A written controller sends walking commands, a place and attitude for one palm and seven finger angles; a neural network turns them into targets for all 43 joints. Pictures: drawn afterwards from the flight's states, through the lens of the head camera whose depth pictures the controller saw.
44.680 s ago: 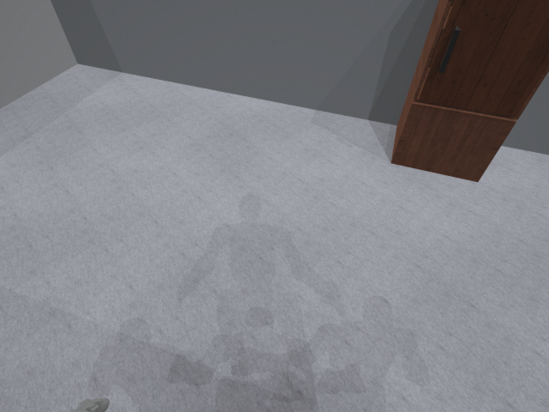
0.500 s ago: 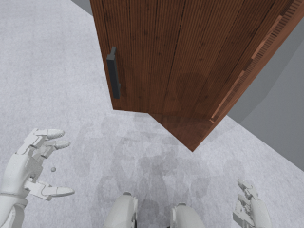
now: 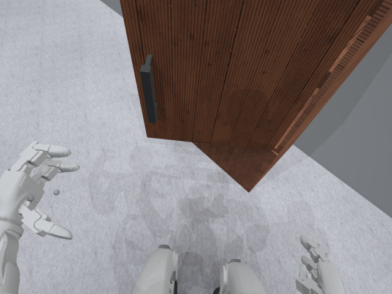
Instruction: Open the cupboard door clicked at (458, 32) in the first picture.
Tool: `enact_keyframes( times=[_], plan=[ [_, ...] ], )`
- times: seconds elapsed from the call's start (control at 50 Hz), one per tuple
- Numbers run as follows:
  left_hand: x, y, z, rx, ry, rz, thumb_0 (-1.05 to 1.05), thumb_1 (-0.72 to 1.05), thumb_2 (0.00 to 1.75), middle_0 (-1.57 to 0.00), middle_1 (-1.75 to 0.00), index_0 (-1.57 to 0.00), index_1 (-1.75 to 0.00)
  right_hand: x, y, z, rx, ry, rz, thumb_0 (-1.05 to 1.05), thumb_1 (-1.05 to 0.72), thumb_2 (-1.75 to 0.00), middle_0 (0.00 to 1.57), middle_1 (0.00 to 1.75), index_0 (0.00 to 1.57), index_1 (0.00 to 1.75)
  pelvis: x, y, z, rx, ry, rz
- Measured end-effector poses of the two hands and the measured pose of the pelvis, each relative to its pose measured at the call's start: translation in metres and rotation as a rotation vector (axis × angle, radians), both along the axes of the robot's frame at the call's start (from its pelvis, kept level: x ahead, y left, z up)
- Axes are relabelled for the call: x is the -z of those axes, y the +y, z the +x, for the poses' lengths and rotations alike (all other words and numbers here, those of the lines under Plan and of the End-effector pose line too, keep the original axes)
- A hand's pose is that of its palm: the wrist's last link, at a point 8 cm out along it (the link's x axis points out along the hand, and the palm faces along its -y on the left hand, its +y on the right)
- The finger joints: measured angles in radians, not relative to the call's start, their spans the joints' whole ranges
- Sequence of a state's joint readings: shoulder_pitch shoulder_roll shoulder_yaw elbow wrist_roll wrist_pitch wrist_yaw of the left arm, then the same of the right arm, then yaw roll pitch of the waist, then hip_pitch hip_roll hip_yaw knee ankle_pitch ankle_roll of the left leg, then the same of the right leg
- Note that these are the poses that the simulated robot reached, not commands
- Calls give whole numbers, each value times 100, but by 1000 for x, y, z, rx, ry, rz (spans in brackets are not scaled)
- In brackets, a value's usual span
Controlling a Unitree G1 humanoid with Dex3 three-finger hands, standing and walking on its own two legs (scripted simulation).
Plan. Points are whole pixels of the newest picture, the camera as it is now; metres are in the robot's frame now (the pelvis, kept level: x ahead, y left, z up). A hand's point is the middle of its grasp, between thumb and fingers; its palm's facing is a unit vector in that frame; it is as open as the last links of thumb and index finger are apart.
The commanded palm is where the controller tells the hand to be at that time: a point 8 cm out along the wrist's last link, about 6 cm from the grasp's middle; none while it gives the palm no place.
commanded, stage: raise the hand with hooked fingers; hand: left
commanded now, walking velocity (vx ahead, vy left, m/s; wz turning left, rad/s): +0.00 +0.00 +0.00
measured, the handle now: (151, 91) +0.55 +0.16 +0.02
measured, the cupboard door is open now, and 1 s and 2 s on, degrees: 40 40 40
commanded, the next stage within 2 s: move the hooked fingers beside the handle in 0.46 s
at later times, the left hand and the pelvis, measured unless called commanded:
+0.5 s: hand (60, 190) +0.28 +0.27 +0.04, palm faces -0.03 -1.00 -0.06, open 14.0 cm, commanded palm +0.26 +0.31 +0.05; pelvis +0.00 +0.00 +0.00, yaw +0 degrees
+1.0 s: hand (82, 161) +0.34 +0.25 +0.04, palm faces -0.04 -1.00 -0.05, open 14.0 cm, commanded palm +0.33 +0.30 +0.04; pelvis +0.00 -0.01 +0.00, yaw -1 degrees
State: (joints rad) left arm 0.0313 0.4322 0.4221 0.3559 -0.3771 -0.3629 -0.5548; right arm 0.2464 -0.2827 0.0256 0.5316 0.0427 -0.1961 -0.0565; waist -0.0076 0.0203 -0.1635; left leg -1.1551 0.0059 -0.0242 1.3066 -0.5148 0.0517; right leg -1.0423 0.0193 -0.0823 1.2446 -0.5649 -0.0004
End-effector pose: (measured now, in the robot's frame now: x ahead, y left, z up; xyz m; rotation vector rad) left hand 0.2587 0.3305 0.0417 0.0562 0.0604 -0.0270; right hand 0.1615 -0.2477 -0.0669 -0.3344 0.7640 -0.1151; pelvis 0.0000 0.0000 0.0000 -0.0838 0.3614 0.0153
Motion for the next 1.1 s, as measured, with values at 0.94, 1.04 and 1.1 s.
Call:
enact_keyframes(
  times=[0.94,1.04,1.1],
  plan=[
    [0,-24,57,28,-30,-13,-1,-49,30,-30,-120,-30,-120,11,-17,-12,55,69,-7,2,-90,-90,21,30,20,30,3,-7,3,12,23,7],
    [-1,-27,68,8,-26,-11,-1,-49,30,-30,-120,-30,-120,12,-18,-25,77,114,0,2,-90,-90,21,30,20,30,0,-7,5,18,29,13],
    [1,-28,75,1,-23,-9,-1,-49,30,-30,-120,-30,-120,15,-19,-31,88,141,0,2,-90,-90,21,30,20,30,0,-7,6,19,32,14]
  ],
)
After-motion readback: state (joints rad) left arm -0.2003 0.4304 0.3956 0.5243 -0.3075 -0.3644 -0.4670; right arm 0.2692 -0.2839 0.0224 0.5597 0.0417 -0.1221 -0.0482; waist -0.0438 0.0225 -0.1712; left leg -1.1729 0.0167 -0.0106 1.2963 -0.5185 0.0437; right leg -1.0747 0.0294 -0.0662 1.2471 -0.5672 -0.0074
